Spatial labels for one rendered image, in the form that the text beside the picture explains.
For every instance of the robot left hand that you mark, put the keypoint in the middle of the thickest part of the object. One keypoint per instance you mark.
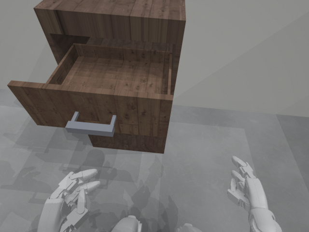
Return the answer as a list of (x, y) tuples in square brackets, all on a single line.
[(56, 210)]

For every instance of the robot right hand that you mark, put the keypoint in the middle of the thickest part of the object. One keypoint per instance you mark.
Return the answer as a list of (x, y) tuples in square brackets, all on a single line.
[(251, 194)]

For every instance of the left robot thigh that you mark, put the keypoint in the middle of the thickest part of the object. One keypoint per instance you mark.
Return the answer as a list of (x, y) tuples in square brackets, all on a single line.
[(128, 225)]

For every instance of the drawer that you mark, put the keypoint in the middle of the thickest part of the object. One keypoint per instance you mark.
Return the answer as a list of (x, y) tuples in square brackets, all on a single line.
[(101, 81)]

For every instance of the handle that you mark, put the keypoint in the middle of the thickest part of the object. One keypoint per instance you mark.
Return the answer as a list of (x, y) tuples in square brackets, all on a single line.
[(90, 128)]

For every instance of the cabinet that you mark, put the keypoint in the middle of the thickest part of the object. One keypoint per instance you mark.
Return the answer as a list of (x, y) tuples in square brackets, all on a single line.
[(142, 24)]

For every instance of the right robot forearm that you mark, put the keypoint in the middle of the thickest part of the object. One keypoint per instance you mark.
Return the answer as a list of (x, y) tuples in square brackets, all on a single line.
[(262, 220)]

